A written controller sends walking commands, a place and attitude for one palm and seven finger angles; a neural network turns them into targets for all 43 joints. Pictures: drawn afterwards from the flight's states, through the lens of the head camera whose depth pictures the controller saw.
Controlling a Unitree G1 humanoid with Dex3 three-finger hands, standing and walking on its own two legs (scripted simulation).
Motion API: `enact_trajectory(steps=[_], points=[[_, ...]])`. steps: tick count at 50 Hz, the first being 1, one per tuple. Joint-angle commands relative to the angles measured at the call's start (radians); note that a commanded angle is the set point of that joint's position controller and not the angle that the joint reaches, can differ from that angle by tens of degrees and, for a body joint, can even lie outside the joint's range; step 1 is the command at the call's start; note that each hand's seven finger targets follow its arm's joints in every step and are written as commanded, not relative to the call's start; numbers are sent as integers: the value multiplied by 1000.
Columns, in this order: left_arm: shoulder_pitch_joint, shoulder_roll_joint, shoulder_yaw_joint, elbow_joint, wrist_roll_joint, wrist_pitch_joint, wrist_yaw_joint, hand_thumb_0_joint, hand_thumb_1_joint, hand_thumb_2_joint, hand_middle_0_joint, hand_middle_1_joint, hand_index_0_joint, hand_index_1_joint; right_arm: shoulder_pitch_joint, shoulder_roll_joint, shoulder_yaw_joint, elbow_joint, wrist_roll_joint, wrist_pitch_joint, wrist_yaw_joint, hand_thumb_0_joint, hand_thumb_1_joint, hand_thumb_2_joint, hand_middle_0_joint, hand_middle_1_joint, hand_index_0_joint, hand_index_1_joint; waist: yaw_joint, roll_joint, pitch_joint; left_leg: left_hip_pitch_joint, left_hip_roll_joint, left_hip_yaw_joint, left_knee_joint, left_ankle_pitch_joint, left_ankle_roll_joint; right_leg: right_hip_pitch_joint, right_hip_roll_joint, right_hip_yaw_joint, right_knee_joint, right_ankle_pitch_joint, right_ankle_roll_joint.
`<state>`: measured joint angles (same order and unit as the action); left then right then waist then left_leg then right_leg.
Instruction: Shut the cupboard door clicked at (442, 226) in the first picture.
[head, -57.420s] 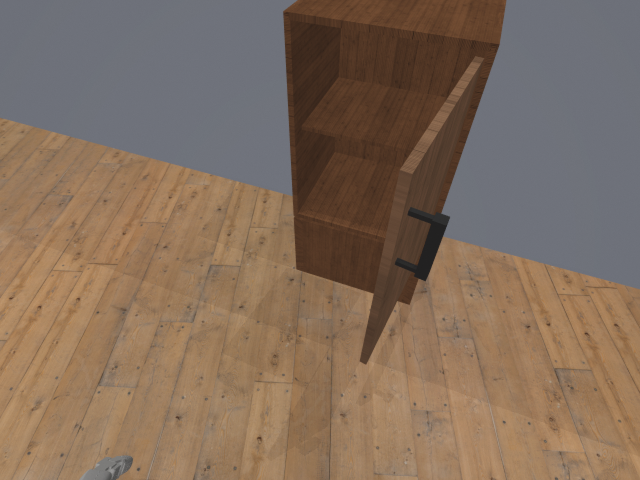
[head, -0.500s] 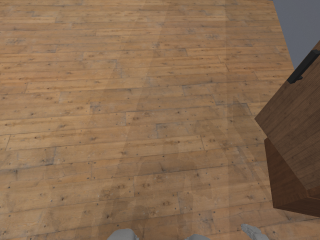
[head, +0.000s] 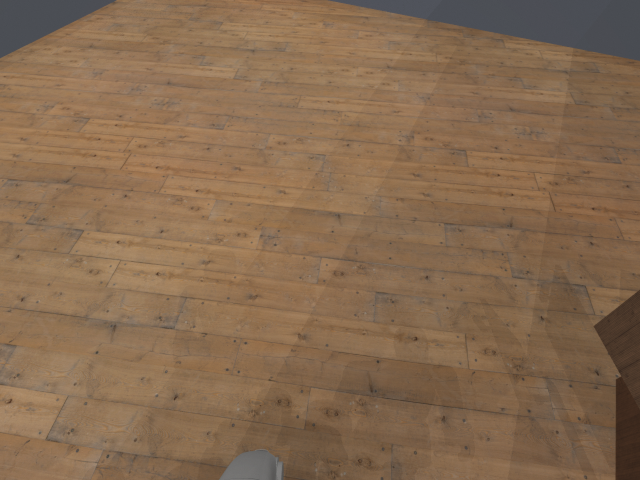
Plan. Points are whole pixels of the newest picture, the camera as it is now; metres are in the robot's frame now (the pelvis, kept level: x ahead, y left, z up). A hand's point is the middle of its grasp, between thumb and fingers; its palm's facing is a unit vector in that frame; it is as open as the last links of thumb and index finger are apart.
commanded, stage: walk to a spot facing it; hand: left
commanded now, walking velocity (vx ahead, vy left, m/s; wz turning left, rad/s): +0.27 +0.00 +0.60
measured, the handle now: out of the picture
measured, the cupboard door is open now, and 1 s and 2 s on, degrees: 30 30 30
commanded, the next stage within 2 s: turn to face it in 0.46 s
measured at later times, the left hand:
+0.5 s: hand (126, 434) +0.20 +0.30 -0.15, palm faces +0.27 -0.94 -0.20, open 7.4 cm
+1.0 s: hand (175, 377) +0.29 +0.25 -0.17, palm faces +0.26 -0.94 -0.23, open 7.2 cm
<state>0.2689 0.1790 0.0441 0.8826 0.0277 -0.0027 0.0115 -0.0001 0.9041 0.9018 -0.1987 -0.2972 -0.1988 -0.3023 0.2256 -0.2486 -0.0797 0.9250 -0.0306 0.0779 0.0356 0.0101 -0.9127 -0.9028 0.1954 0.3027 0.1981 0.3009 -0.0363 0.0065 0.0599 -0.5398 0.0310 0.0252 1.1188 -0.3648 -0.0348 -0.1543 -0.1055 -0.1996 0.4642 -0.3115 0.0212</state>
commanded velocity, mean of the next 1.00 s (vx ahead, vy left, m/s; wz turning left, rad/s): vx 0.14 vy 0.00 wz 0.01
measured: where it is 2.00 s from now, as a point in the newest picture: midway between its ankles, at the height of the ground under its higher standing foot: (299, 427)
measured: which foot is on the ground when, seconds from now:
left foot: up 0.00-0.16, down 0.18-0.76, up 0.78-1.00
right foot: down 0.00-0.18, up 0.20-0.70, down 0.72-1.00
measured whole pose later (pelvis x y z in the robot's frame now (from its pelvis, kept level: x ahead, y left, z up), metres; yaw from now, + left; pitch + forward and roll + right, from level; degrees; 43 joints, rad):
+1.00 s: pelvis +0.30 +0.06 +0.00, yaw +12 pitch +1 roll +0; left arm 0.24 0.18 0.06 0.96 0.03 0.02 0.02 -0.01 0.94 0.90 -0.20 -0.30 -0.20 -0.30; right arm 0.17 -0.18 -0.04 0.96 -0.02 0.04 -0.03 0.01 -0.91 -0.90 0.20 0.30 0.20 0.30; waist 0.01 0.00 0.10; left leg -0.44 0.03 -0.01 0.93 -0.42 -0.03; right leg -0.31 0.06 0.01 0.44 -0.14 -0.06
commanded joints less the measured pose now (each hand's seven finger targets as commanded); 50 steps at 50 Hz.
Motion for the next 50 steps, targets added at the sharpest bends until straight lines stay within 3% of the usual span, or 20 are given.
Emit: enact_trajectory(steps=[1,5,7,8,9,10,11,15,21,27,31,33,35,36,37,38,39,41,43,50], points=[[100,207,62,-24,3,-40,11,0,900,900,-200,-300,-200,-300,-147,-9,11,-121,7,-52,19,0,-900,-900,200,300,200,300,82,-159,-24,-94,23,58,-230,7,5,193,-244,76,-156,371,-106],[126,231,72,0,8,-39,2,0,900,900,-200,-300,-200,-300,-153,-15,18,-132,9,-74,22,0,-900,-900,200,300,200,300,91,-196,-39,23,0,117,-432,-42,42,212,-283,44,-80,427,-106],[89,251,77,-3,-1,-40,-5,0,900,900,-200,-300,-200,-300,-19,-54,7,-96,1,-86,15,0,-900,-900,200,300,200,300,11,-130,-99,276,-62,167,-569,33,66,114,-248,-43,121,512,-67],[78,229,72,-13,-9,-40,-11,0,900,900,-200,-300,-200,-300,122,-121,-12,-60,-2,-93,8,0,-900,-900,200,300,200,300,-64,-8,-190,545,-16,68,-650,109,97,-53,-209,-79,365,408,-24],[49,145,54,-69,-15,-37,-27,0,900,900,-200,-300,-200,-300,252,-268,-49,-36,-11,-101,-5,0,-900,-900,200,300,200,300,-119,341,-246,780,316,-432,-703,250,227,-452,-32,-65,690,-252,54],[-95,162,41,-129,-8,-26,-21,0,900,900,-200,-300,-200,-300,335,-292,-54,-2,5,-94,-25,0,-900,-900,200,300,200,300,-165,251,-244,806,383,-544,-773,388,298,-590,-6,98,812,-320,37],[-147,175,46,-139,-5,-24,-13,0,900,900,-200,-300,-200,-300,297,-263,-39,3,7,-91,-32,0,-900,-900,200,300,200,300,-135,152,-167,693,375,-477,-788,313,292,-586,-50,159,832,-264,23],[-50,142,52,-57,4,-6,-28,0,900,900,-200,-300,-200,-300,75,-140,3,-54,7,-120,-51,0,-900,-900,200,300,200,300,-5,130,-42,422,214,-273,-843,317,199,-483,-55,194,750,-10,43],[-96,128,43,-69,2,6,-28,0,900,900,-200,-300,-200,-300,106,-131,0,-23,14,-130,-53,0,-900,-900,200,300,200,300,15,41,-30,485,192,-254,-876,426,238,-538,-29,198,616,102,71],[-241,123,35,-129,-8,1,-29,0,900,900,-200,-300,-200,-300,147,-117,-2,12,10,-124,-52,0,-900,-900,200,300,200,300,-9,91,36,475,169,-263,-869,488,235,-516,-2,189,397,155,69],[-224,86,16,-113,-8,-7,-21,0,900,900,-200,-300,-200,-300,185,-79,9,48,3,-121,-70,0,-900,-900,200,300,200,300,-12,120,5,532,163,-195,-772,720,203,-394,39,155,238,164,20],[-155,73,10,-81,-8,-13,-15,0,900,900,-200,-300,-200,-300,193,-71,12,67,2,-119,-79,0,-900,-900,200,300,200,300,13,99,-18,514,159,-166,-714,766,177,-236,71,143,147,197,-11],[21,104,18,-19,-7,-24,-9,0,900,900,-200,-300,-200,-300,190,-72,15,80,14,-119,-77,0,-900,-900,200,300,200,300,90,39,-82,458,125,-114,-555,761,124,10,93,139,33,336,-32],[116,151,30,13,-1,-32,-3,0,900,900,-200,-300,-200,-300,195,-57,15,79,22,-121,-72,0,-900,-900,200,300,200,300,122,-43,-141,345,69,-77,-406,614,91,181,21,237,51,578,-73],[190,210,45,39,6,-41,5,0,900,900,-200,-300,-200,-300,250,-21,14,71,29,-123,-68,0,-900,-900,200,300,200,300,120,-190,-215,181,-77,3,-160,132,50,327,-190,509,31,895,-187],[190,233,41,42,-8,-38,5,0,900,900,-200,-300,-200,-300,277,-20,16,65,33,-112,-80,0,-900,-900,200,300,200,300,91,-214,-225,168,-98,-23,24,-281,38,266,-320,624,-64,970,-292],[106,186,39,19,-13,-32,11,0,900,900,-200,-300,-200,-300,250,-18,20,63,31,-98,-85,0,-900,-900,200,300,200,300,63,-260,-179,139,-41,-78,64,-271,35,194,-286,647,-113,849,-311],[-2,146,35,-1,-10,-14,23,0,900,900,-200,-300,-200,-300,119,-25,23,46,27,-84,-77,0,-900,-900,200,300,200,300,58,-147,-77,107,7,-77,51,-180,20,20,-207,547,-145,716,-284],[-41,146,40,-13,-6,-10,20,0,900,900,-200,-300,-200,-300,99,7,30,33,22,-64,-70,0,-900,-900,200,300,200,300,26,-77,-95,159,10,-49,-30,-117,9,-76,-142,439,-151,620,-236],[-19,168,65,-8,3,6,8,0,900,900,-200,-300,-200,-300,21,9,22,-25,18,-53,-64,0,-900,-900,200,300,200,300,40,-118,-126,156,-9,-26,-290,-47,-8,-77,-87,513,-166,315,-213]])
